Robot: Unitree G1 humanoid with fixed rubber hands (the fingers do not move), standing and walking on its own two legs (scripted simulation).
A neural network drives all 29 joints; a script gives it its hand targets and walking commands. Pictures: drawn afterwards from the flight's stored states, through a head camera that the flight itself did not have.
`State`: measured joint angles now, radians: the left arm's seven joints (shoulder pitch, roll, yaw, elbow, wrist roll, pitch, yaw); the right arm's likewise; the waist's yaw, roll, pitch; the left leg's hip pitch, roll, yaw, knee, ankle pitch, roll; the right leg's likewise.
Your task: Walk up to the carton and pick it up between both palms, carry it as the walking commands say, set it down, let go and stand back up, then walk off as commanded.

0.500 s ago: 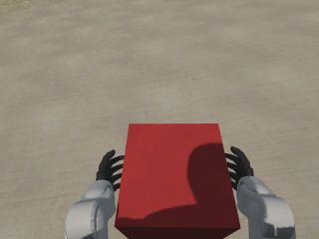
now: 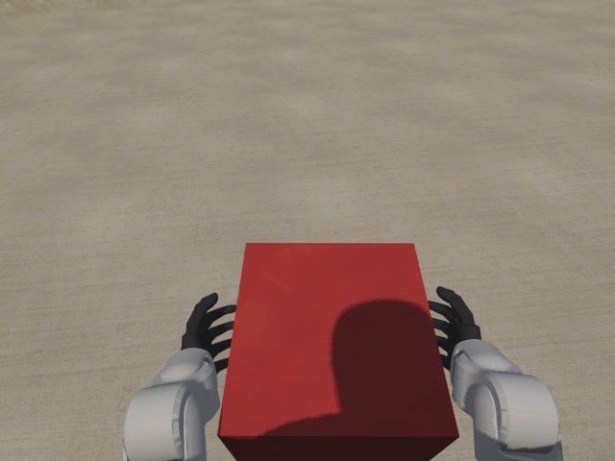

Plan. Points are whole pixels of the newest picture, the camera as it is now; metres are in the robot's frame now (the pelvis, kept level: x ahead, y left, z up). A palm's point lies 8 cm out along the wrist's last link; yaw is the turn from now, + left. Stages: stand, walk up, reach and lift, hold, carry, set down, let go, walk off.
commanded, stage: carry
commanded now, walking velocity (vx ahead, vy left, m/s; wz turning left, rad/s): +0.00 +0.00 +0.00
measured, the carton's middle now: (328, 364) +0.26 +0.00 +0.03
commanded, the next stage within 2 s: none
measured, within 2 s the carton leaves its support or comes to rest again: neither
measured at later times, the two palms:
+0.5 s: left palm (174, 403) +0.18 +0.16 +0.10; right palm (464, 375) +0.20 -0.14 +0.10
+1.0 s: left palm (215, 425) +0.17 +0.13 +0.06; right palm (494, 404) +0.18 -0.17 +0.07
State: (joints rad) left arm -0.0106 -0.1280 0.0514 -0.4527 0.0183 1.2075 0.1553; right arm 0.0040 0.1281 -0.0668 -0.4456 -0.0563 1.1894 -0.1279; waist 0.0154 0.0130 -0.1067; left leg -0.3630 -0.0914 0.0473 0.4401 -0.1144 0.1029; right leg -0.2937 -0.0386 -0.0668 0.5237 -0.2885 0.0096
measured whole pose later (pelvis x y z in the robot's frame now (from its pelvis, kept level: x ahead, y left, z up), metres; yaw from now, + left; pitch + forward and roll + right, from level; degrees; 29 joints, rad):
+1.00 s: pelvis -0.07 -0.02 -0.01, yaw +2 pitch +0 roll +0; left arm -0.06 -0.13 0.06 -0.26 0.07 1.11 0.13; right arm -0.08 0.13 -0.11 -0.24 -0.09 1.10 -0.10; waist 0.00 -0.03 -0.09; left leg -0.36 -0.03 0.02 0.60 -0.23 0.05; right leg -0.40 -0.03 -0.09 0.61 -0.29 0.00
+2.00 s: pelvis -0.02 -0.05 +0.00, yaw +1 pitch +3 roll +0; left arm -0.11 -0.13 0.11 -0.02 0.14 0.80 0.06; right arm -0.13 0.13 -0.12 0.01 -0.16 0.80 -0.06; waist -0.01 0.00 -0.06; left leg -0.31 -0.01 0.01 0.52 -0.26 0.01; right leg -0.35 0.00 -0.10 0.52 -0.23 -0.05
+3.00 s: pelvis -0.03 -0.02 +0.00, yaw +1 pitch +1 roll +0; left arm -0.12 -0.13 0.11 0.04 0.16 0.82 0.06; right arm -0.14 0.13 -0.13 0.06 -0.19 0.81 -0.05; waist 0.00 0.01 -0.06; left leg -0.29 -0.04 0.03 0.53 -0.25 0.05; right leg -0.33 -0.03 -0.08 0.52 -0.21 -0.01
